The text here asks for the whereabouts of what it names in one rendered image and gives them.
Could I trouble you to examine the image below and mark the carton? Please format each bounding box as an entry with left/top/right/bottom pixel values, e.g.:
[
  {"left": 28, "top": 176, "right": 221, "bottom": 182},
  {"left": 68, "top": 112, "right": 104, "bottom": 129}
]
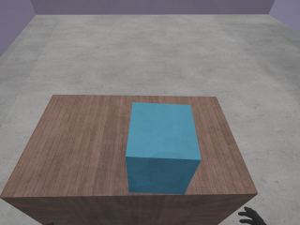
[{"left": 126, "top": 102, "right": 202, "bottom": 195}]

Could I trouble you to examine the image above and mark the pedestal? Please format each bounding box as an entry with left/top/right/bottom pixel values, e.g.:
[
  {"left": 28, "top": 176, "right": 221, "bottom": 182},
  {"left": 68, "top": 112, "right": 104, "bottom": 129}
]
[{"left": 0, "top": 94, "right": 259, "bottom": 225}]

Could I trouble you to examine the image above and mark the robot right hand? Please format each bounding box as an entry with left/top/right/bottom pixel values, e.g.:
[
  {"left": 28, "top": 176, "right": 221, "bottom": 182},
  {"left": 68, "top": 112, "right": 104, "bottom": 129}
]
[{"left": 238, "top": 206, "right": 267, "bottom": 225}]

